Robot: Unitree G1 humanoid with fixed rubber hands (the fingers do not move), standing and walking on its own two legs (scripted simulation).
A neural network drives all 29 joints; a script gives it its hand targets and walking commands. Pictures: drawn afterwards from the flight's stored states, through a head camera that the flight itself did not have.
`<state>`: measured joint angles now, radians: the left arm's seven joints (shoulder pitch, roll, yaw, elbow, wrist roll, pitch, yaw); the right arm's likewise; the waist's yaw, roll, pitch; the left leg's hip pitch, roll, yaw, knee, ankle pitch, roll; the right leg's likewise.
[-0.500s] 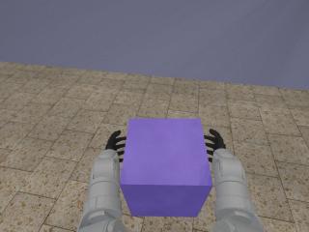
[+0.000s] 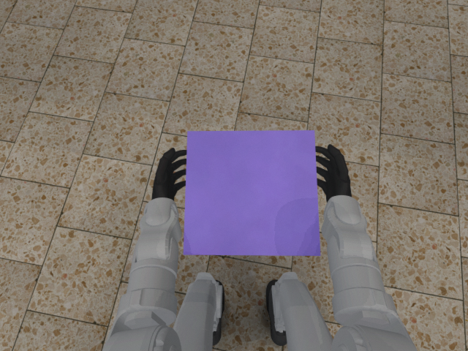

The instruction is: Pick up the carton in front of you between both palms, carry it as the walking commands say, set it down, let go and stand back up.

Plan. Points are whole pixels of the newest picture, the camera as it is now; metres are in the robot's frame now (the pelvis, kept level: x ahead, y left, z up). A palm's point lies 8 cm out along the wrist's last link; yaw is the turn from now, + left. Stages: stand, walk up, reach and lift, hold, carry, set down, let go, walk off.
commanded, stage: set down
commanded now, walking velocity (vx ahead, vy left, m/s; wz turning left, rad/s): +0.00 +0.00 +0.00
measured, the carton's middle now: (249, 198) +0.38 +0.00 -0.15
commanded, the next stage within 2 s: none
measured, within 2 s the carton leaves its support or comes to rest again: rests again in 1.58 s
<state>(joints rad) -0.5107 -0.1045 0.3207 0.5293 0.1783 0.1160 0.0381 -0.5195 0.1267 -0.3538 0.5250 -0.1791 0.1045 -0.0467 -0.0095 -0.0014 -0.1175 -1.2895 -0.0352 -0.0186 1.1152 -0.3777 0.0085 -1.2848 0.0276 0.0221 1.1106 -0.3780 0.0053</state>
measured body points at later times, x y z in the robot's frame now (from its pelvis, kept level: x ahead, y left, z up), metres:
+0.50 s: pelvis -0.03 +0.00 -0.14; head +0.22 +0.00 +0.24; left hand +0.43 +0.15 -0.23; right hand +0.42 -0.15 -0.23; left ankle +0.06 +0.11 -0.63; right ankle +0.06 -0.12 -0.63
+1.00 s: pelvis -0.05 +0.00 -0.25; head +0.28 +0.01 +0.06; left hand +0.46 +0.16 -0.39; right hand +0.45 -0.15 -0.39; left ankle +0.06 +0.11 -0.63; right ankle +0.06 -0.12 -0.63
